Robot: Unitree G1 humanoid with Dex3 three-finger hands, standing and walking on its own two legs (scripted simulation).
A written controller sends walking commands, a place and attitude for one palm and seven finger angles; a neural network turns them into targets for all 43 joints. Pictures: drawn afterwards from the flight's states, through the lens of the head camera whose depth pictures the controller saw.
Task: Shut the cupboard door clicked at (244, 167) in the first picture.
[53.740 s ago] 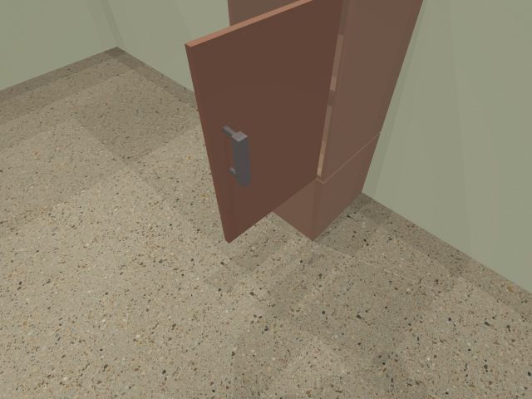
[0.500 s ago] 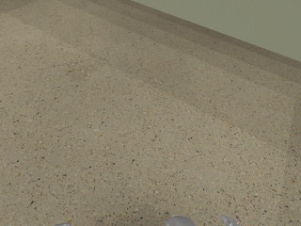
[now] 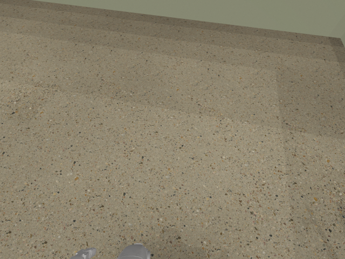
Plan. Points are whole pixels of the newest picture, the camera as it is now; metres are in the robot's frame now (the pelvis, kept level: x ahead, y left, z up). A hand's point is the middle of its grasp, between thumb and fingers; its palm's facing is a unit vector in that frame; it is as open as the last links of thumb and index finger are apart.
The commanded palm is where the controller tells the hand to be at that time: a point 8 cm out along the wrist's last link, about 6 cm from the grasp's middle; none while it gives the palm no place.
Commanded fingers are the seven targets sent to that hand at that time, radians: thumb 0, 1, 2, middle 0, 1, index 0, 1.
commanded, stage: turn to face it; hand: left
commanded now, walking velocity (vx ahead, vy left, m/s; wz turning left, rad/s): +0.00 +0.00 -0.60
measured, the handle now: out of the picture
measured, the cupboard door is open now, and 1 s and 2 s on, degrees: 25 25 25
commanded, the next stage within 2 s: take the last steps up to it in 1.98 s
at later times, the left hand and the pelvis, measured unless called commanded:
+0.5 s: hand (119, 233) +0.19 +0.16 -0.16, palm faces -0.32 -0.91 -0.27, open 7.4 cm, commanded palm none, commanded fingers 0.00 0.90 0.90 -0.20 -0.30 -0.20 -0.30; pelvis +0.01 -0.01 -0.01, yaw -19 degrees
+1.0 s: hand (133, 213) +0.25 +0.13 -0.17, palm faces -0.55 -0.81 -0.18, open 7.4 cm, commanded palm none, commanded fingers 0.00 0.90 0.90 -0.20 -0.30 -0.20 -0.30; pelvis +0.06 +0.01 +0.00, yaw -37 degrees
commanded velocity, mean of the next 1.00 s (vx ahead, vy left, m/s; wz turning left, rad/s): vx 0.00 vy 0.00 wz -0.60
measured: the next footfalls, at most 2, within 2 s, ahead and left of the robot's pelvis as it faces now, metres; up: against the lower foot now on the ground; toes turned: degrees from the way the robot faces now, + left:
left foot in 0.10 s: +0.07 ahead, +0.14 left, +0.00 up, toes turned -1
right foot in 0.46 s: +0.00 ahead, -0.12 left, +0.00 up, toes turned -23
